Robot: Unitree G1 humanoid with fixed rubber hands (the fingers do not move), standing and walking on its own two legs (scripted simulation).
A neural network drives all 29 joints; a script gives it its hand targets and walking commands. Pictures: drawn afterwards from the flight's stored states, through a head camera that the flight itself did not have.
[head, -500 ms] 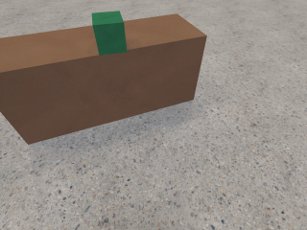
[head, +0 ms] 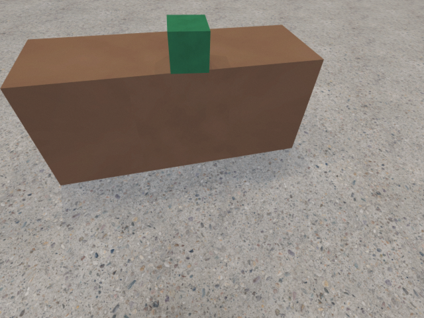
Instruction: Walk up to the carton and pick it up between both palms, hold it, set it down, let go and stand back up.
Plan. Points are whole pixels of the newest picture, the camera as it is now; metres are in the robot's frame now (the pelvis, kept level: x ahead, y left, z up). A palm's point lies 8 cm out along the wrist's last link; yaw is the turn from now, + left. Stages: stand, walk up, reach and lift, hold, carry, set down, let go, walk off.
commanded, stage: walk up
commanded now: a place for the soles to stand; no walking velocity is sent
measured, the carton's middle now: (188, 43) +1.29 +0.09 -0.03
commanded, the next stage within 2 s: none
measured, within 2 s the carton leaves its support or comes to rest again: neither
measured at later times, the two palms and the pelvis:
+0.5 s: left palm (92, 229) +0.36 +0.28 -0.09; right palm (375, 316) +0.18 -0.33 -0.11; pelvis +0.19 -0.01 -0.03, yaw -2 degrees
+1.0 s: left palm (94, 204) +0.45 +0.31 -0.12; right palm (330, 189) +0.47 -0.33 -0.08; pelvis +0.39 -0.02 -0.03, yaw +2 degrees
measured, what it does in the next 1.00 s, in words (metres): walks ahead: left foot, then right foot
